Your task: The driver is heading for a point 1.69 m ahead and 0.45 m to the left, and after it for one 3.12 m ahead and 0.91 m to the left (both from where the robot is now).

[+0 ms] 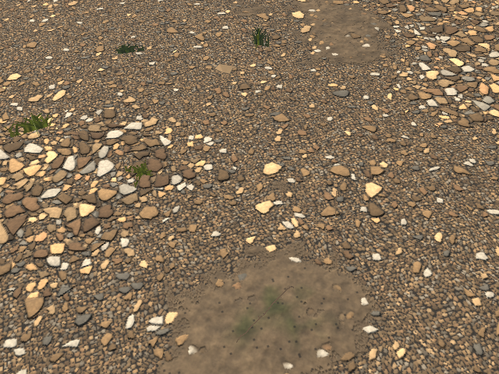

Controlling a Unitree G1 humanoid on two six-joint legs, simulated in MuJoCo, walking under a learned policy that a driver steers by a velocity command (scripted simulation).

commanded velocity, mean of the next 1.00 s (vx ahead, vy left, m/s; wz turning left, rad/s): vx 0.41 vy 0.00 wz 0.00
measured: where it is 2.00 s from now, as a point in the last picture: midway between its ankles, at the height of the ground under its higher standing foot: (236, 224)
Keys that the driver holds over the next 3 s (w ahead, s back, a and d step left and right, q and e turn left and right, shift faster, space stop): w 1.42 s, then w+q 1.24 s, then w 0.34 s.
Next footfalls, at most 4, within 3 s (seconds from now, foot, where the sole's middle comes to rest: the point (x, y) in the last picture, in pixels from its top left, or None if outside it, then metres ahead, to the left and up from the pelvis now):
0.68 right None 0.45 -0.08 -0.77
1.22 left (204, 293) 0.76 0.17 -0.77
1.76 right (275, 213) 1.06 -0.06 -0.77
2.28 left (180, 175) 1.24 0.28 -0.77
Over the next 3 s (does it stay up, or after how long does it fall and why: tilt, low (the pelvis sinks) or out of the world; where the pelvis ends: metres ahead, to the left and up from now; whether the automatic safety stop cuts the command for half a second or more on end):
stays up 1.49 0.31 0.01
